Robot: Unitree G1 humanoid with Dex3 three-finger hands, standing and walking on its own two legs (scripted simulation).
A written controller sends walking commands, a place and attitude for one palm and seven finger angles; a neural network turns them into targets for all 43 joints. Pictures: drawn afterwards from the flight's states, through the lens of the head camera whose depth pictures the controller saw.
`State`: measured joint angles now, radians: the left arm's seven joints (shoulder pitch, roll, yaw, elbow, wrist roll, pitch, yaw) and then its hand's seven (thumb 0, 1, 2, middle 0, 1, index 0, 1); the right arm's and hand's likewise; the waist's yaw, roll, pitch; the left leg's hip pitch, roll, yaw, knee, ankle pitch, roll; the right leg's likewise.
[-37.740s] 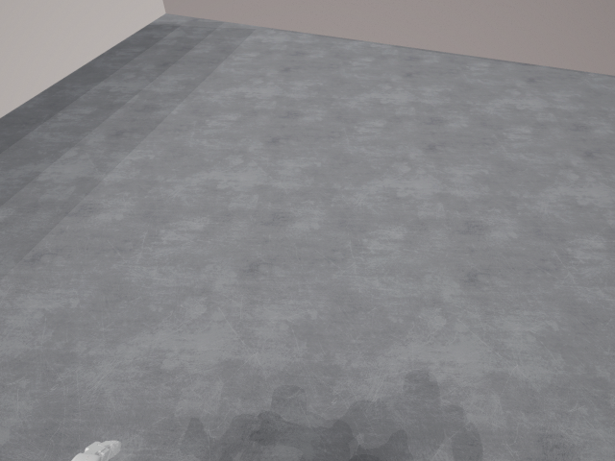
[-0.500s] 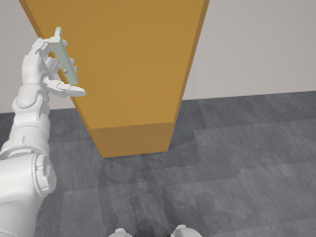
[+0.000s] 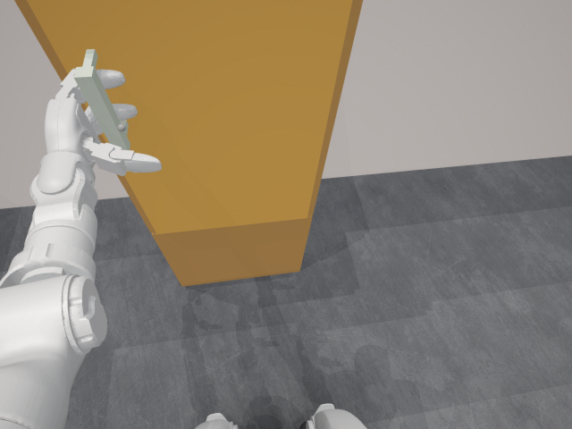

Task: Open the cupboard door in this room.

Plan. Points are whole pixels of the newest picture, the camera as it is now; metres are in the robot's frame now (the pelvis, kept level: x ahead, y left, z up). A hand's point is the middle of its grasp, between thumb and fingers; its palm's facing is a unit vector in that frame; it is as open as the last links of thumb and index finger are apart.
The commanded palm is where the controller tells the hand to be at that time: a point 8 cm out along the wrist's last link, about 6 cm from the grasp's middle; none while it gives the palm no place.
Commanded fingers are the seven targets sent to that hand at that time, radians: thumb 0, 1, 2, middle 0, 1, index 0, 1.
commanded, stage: slide the fingers in behind the handle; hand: left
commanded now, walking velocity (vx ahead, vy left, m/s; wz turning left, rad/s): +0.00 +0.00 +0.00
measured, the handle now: (107, 105) +0.55 +0.21 +0.11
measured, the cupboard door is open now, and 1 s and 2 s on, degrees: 0 0 35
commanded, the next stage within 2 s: close the thumb around the handle in 0.20 s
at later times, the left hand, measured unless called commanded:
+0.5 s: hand (125, 127) +0.50 +0.18 +0.11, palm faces +0.07 -1.00 -0.01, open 12.9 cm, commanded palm +0.47 +0.23 +0.11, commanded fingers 0.00 0.12 0.56 -0.34 -1.27 -0.34 -1.27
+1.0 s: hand (123, 129) +0.50 +0.18 +0.11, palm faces +0.06 -1.00 +0.00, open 5.4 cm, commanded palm +0.47 +0.23 +0.11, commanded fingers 0.00 0.90 0.90 -0.40 -1.35 -0.40 -1.35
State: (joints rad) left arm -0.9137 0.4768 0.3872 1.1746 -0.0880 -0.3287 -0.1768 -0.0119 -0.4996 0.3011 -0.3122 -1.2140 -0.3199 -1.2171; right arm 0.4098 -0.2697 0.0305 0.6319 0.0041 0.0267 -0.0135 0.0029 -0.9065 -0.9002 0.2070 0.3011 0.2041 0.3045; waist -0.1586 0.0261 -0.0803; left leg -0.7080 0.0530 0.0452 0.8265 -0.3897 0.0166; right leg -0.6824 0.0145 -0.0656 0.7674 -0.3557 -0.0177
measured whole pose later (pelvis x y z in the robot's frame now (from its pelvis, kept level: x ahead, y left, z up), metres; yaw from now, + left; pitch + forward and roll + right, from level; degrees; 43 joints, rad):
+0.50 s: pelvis +0.00 +0.00 +0.00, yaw +0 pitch +16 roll -2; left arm -0.91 0.45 0.37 1.17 -0.10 -0.33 -0.16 -0.01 -0.33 0.37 -0.31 -1.22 -0.31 -1.22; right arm 0.41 -0.27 0.02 0.65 0.00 0.03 -0.01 0.00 -0.91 -0.90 0.21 0.30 0.20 0.30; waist -0.15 0.03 -0.08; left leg -0.70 0.05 0.04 0.82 -0.39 0.01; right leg -0.68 0.01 -0.07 0.77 -0.36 -0.02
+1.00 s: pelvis +0.00 +0.00 +0.00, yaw +1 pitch +15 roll -2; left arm -0.90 0.44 0.36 1.16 -0.10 -0.34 -0.17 0.01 0.76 0.85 -0.38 -1.34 -0.39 -1.34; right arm 0.40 -0.27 0.02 0.65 0.00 0.03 -0.01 0.00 -0.91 -0.90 0.21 0.30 0.20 0.30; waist -0.14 0.03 -0.08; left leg -0.70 0.05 0.04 0.82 -0.39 0.02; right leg -0.67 0.01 -0.07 0.76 -0.36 -0.02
